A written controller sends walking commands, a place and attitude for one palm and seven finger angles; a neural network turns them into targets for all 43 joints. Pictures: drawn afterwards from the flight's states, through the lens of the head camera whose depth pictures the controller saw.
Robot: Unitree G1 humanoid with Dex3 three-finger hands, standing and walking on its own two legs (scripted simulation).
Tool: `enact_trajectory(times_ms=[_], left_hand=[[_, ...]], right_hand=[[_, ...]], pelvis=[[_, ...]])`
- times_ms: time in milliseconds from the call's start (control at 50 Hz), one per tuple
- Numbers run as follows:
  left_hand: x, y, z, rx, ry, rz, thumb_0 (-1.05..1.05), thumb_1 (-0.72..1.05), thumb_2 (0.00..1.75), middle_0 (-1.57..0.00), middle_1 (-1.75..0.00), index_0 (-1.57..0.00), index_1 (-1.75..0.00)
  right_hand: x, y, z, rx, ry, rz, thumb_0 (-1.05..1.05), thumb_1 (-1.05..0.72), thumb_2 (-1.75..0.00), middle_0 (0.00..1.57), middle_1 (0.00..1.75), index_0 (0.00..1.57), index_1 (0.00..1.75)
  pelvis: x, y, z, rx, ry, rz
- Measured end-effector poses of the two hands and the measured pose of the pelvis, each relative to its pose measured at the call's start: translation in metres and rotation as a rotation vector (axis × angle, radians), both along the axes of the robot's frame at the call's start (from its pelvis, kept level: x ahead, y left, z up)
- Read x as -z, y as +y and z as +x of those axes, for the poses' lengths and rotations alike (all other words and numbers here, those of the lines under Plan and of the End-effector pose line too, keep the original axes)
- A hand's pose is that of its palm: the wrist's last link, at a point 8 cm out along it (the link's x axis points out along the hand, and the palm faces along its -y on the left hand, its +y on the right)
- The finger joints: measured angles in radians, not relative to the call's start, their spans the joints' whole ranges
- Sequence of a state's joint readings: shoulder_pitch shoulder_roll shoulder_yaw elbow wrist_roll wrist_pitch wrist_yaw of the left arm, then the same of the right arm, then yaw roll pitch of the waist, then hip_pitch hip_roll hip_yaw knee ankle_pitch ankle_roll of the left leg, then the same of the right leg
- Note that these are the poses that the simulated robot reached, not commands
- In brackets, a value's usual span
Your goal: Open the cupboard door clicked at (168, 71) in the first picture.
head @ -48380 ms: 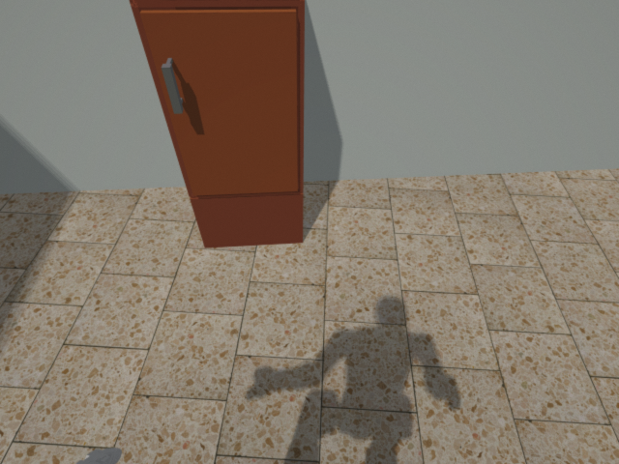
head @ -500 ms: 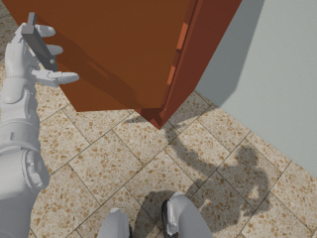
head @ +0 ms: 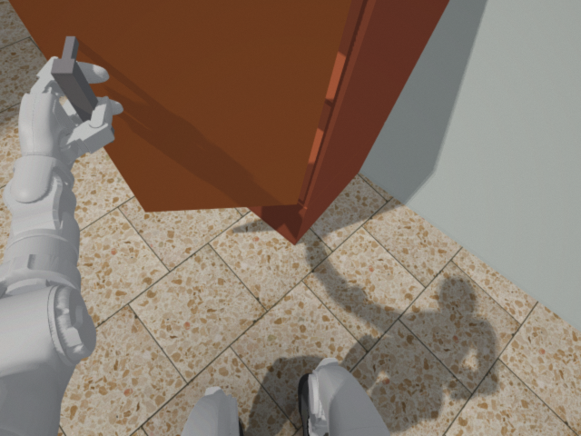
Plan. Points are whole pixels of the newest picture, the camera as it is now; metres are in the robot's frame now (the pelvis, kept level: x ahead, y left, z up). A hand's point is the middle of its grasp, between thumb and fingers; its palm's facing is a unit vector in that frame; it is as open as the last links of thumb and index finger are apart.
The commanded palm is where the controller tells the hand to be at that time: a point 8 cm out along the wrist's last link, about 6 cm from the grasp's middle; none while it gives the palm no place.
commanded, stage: pull the door open along its arc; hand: left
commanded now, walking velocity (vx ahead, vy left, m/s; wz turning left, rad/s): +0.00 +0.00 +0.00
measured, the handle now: (89, 93) +0.56 +0.23 +0.06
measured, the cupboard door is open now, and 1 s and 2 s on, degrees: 45 82 92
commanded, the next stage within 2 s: open thumb and fingers to let go in 1.16 s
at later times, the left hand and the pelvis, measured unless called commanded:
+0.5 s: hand (110, 175) +0.44 +0.19 +0.06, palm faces -0.01 -1.00 -0.03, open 6.0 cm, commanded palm +0.38 +0.24 +0.06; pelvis +0.01 +0.00 +0.02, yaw -1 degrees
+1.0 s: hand (189, 255) +0.33 +0.09 +0.06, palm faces +0.43 -0.90 -0.01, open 6.2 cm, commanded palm +0.26 +0.13 +0.06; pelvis +0.01 -0.03 +0.02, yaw +2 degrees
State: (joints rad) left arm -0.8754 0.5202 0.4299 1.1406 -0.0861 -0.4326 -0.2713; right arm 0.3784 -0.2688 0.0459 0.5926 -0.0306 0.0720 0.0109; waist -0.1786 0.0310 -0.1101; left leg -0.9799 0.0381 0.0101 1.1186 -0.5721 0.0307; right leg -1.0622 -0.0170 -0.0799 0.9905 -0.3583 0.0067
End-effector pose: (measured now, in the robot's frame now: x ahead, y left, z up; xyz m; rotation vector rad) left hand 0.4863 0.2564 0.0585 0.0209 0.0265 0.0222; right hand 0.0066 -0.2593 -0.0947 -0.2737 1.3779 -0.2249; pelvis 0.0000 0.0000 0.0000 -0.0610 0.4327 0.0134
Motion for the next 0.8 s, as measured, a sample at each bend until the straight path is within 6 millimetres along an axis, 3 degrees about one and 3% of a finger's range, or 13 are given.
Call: enact_trajectory(times_ms=[240, 400, 540, 680, 800], left_hand=[[0.0, -0.002, -0.006, -0.009, -0.001, 0.004, 0.02, 0.73, 0.81, -0.36, -1.35, -0.34, -1.35], [0.0, -0.007, -0.039, 0.01, -0.008, 0.008, 0.01, 0.72, 0.75, -0.36, -1.35, -0.33, -1.35], [0.001, -0.022, -0.085, 0.015, -0.019, -0.012, 0.01, 0.7, 0.73, -0.34, -1.33, -0.35, -1.34], [0.002, -0.057, -0.133, -0.189, -0.044, -0.047, 0.01, 0.7, 0.75, -0.34, -1.32, -0.35, -1.28], [0.001, -0.086, -0.164, -0.347, -0.048, -0.036, 0.01, 0.69, 0.77, -0.34, -1.31, -0.34, -1.28]], right_hand=[[-0.001, 0.001, -0.001, 0.016, -0.008, 0.012, 0.0, -0.91, -0.9, 0.2, 0.3, 0.2, 0.29], [-0.008, 0.004, 0.015, 0.032, -0.061, 0.048, 0.0, -0.91, -0.9, 0.2, 0.3, 0.2, 0.29], [-0.014, 0.004, 0.057, -0.007, -0.19, 0.069, 0.0, -0.91, -0.9, 0.2, 0.3, 0.2, 0.29], [-0.015, 0.012, 0.115, -0.096, -0.35, 0.113, 0.0, -0.91, -0.9, 0.2, 0.3, 0.2, 0.29], [-0.013, 0.027, 0.153, -0.185, -0.43, 0.153, 0.0, -0.91, -0.9, 0.2, 0.3, 0.2, 0.29]], pelvis=[[-0.003, -0.001, 0.002, 0.009, -0.007, 0.004], [-0.013, -0.002, 0.01, 0.023, -0.031, 0.015], [-0.02, -0.002, 0.015, 0.027, -0.06, 0.025], [-0.02, -0.004, 0.015, 0.023, -0.089, 0.036], [-0.018, -0.011, 0.012, 0.005, -0.12, 0.047]])
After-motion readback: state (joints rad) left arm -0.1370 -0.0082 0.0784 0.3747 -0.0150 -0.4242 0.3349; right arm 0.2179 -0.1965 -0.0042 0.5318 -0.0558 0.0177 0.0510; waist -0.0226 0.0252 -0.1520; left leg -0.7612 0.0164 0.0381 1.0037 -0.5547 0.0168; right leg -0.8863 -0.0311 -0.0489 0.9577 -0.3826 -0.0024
